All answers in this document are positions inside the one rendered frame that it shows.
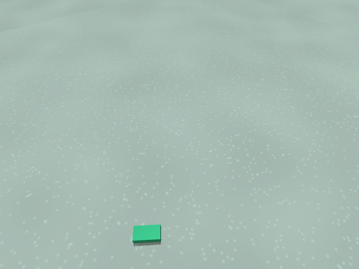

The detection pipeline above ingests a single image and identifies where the small box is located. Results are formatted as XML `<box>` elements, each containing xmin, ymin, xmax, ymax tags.
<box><xmin>132</xmin><ymin>225</ymin><xmax>161</xmax><ymax>243</ymax></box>

